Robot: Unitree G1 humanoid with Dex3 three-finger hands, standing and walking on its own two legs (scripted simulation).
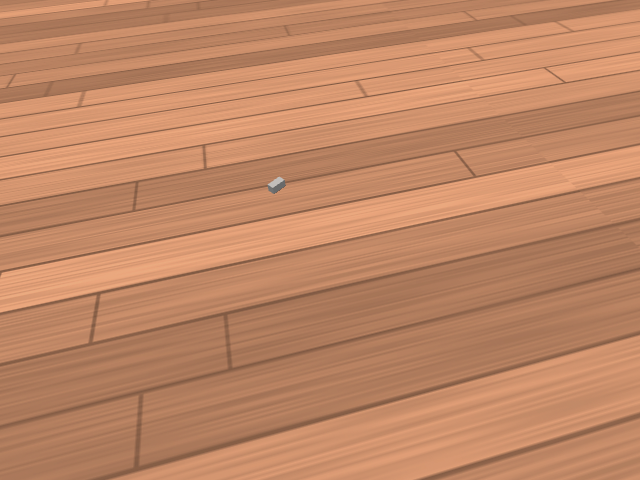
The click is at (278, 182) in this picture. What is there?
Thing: small brick
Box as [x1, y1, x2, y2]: [268, 177, 284, 193]
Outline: 282,178 278,177 269,183 268,189 274,193 284,186 284,180
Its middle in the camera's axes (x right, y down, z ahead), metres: -0.22 -0.25 +1.90
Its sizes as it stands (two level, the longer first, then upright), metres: 0.078 0.038 0.039
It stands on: the floor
